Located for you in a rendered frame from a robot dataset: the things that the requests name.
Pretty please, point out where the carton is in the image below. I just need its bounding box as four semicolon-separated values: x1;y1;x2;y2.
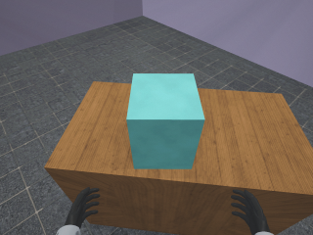
126;73;205;169

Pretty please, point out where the robot left forearm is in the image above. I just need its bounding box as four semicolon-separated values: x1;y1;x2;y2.
56;224;81;235

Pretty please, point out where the right robot hand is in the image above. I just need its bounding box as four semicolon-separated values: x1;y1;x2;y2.
231;189;271;235

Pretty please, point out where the left robot hand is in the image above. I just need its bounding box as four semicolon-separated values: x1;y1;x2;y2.
65;187;101;229

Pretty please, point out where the pedestal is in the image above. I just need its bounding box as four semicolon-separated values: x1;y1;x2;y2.
44;81;313;235

